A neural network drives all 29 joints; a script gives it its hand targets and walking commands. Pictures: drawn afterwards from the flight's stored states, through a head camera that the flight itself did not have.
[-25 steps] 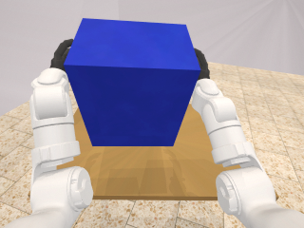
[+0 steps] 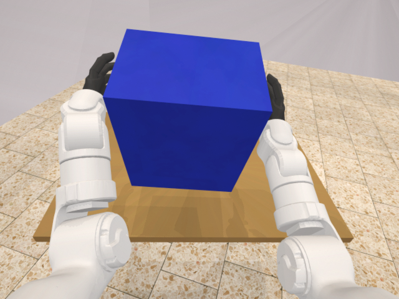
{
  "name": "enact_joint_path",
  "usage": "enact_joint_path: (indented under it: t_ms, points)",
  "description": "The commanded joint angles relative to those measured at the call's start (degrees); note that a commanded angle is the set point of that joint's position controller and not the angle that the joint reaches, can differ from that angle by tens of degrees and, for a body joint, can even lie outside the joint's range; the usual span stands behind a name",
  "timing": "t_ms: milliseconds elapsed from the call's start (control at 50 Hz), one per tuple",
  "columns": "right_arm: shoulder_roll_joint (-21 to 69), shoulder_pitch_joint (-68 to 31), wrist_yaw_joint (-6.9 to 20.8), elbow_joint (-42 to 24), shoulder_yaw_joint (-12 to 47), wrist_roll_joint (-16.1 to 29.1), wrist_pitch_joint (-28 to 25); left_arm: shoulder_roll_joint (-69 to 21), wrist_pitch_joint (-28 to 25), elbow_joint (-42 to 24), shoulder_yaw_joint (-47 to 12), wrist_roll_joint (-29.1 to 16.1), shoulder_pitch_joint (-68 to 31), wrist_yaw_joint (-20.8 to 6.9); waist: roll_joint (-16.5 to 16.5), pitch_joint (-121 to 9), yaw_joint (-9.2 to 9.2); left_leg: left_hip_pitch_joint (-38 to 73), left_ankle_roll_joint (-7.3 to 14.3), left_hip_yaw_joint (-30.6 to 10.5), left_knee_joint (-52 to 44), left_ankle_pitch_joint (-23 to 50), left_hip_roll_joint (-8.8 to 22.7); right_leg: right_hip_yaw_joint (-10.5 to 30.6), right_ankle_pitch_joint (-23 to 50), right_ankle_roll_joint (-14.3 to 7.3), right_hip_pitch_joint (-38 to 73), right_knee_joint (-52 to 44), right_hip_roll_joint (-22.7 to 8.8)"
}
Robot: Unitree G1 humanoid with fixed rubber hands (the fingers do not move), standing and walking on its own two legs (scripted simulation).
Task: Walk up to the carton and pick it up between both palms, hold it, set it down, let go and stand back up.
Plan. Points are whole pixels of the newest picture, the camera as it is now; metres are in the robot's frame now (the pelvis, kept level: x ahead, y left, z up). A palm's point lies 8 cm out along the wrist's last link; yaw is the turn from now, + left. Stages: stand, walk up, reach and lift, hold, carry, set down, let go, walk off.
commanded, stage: set down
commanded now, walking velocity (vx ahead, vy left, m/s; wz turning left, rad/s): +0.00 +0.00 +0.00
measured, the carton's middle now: (187, 123) +0.40 -0.04 +0.20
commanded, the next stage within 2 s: none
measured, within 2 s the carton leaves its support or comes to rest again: neither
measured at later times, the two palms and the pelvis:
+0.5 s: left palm (99, 117) +0.42 +0.12 +0.22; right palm (262, 135) +0.35 -0.19 +0.19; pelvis +0.02 +0.01 +0.00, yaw +0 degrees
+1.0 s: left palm (110, 132) +0.43 +0.11 +0.17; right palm (264, 152) +0.34 -0.20 +0.15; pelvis +0.03 +0.02 +0.00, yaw -1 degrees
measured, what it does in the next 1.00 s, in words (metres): stands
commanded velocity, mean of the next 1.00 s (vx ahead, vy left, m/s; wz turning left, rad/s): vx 0.00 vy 0.00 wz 0.00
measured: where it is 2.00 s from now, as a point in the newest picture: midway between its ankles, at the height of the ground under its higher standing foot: outside the picture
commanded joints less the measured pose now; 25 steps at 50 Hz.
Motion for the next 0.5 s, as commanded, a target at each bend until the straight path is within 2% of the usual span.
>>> enact_joint_path:
  t_ms: [0,140,180,260,380,480]
  points:
    - [21.46,-40.49,8.74,-13.78,21.30,2.77,-6.34,-21.40,-3.32,-4.78,-17.97,-7.09,-31.64,-5.32,4.17,-20.16,0.61,5.89,0.65,6.97,-1.58,8.96,-1.50,-8.65,4.21,1.18,1.11,-1.84,2.09]
    - [21.94,-37.64,8.27,-15.49,23.19,2.41,-8.73,-22.40,-4.64,-6.55,-21.38,-8.32,-28.64,-4.05,4.39,-20.82,0.46,5.82,0.55,7.30,-1.00,8.76,-1.72,-8.41,7.26,1.66,1.89,-1.38,1.68]
    - [22.00,-36.31,7.78,-15.72,23.81,2.49,-8.47,-22.23,-4.51,-5.60,-21.15,-8.07,-26.75,-4.49,3.01,-19.49,0.17,5.23,1.10,7.46,-1.28,7.73,-1.95,-8.13,8.62,2.15,2.80,-1.51,1.57]
    - [20.98,-32.99,7.21,-14.65,23.09,2.03,-8.08,-22.12,-3.81,-4.07,-20.25,-6.85,-23.01,-5.34,2.77,-15.69,-0.29,3.37,1.34,7.42,-2.32,5.79,-2.01,-8.07,8.28,2.29,3.34,-1.80,1.45]
    - [20.67,-29.32,6.68,-16.68,24.60,3.69,-8.82,-24.09,-4.16,-8.37,-23.36,-7.67,-20.51,-5.57,4.53,-17.81,-1.67,7.23,-0.79,6.82,-0.07,13.54,-1.64,-9.07,13.36,1.82,3.85,-1.36,2.23]
    - [19.12,-28.68,6.85,-18.61,24.14,3.48,-9.65,-24.73,-4.79,-9.13,-25.66,-8.46,-19.43,-5.08,5.58,-16.98,-2.15,7.47,-2.03,6.15,0.22,14.46,-0.92,-9.89,11.11,1.33,1.53,-1.46,2.67]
